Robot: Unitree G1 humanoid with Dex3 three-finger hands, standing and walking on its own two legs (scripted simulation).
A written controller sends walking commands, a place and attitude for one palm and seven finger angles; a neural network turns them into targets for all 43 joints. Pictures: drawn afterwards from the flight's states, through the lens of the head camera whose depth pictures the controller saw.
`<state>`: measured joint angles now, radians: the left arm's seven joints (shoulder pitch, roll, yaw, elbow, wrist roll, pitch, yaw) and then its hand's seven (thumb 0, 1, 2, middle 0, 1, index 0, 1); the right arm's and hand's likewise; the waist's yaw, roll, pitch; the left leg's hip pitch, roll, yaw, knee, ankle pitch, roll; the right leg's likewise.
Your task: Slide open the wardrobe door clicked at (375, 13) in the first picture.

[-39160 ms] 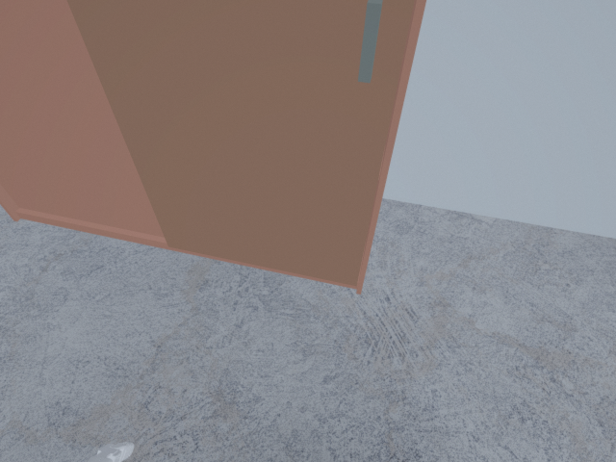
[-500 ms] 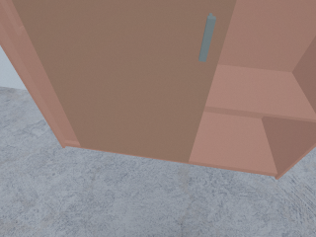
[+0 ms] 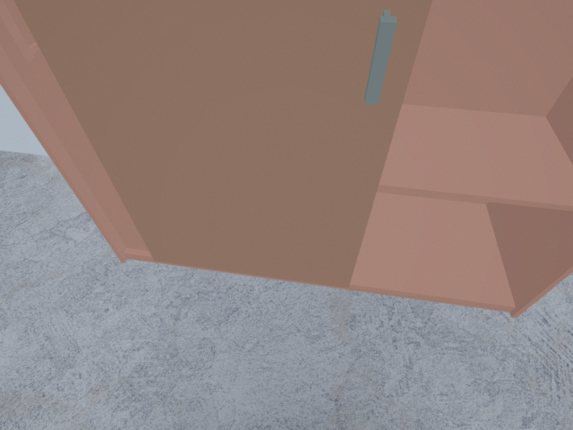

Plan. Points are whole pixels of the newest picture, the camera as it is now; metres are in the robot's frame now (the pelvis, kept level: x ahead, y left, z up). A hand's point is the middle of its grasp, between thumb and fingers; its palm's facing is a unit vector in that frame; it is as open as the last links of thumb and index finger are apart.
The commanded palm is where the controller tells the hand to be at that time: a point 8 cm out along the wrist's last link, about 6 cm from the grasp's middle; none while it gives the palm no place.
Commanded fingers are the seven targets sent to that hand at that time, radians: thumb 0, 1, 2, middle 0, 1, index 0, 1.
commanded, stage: look to check the result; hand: right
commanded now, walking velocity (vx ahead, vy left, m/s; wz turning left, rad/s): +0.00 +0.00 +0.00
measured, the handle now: (378, 58) +0.69 -0.12 +0.18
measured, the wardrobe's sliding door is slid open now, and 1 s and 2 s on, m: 0.62 0.62 0.62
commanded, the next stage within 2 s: stand and wait in 0.36 s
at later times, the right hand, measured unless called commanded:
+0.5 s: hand out of the picture +0.02 -0.18 -0.18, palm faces +0.00 +0.98 -0.20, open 7.4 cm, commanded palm none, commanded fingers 0.00 -0.90 -0.90 0.20 0.30 0.20 0.30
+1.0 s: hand out of the picture +0.03 -0.19 -0.18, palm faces -0.02 +0.97 -0.22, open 7.4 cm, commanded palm none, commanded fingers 0.00 -0.90 -0.90 0.20 0.30 0.20 0.30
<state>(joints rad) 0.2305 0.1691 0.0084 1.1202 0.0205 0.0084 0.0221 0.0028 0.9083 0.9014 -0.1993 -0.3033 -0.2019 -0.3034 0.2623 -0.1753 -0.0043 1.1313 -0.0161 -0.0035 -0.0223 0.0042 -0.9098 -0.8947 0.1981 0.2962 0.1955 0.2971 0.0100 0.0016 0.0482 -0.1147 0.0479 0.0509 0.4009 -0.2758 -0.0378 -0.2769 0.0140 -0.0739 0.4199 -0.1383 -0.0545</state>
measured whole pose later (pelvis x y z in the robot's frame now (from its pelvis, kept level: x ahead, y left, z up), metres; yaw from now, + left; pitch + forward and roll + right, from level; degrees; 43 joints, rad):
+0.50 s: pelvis +0.01 +0.00 +0.00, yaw +0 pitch -1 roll +0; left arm 0.19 0.20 0.01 1.13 0.02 0.01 0.02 0.00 0.91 0.90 -0.20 -0.30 -0.20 -0.30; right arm 0.24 -0.20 0.00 1.14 -0.02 -0.01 -0.02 0.00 -0.91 -0.89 0.20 0.30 0.19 0.30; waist 0.01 0.01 0.04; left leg -0.07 0.04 0.05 0.37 -0.27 -0.03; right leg -0.24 0.01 -0.07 0.40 -0.14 -0.05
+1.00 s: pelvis +0.01 +0.00 +0.00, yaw +0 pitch -1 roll +1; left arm 0.18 0.21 0.01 1.14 0.02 0.00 0.02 0.00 0.91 0.90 -0.20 -0.30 -0.20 -0.30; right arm 0.22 -0.23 0.00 1.14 -0.01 -0.01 -0.02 0.00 -0.91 -0.89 0.20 0.30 0.20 0.30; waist 0.01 0.01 0.05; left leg -0.06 0.04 0.05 0.34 -0.26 -0.03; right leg -0.23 0.01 -0.07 0.38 -0.14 -0.05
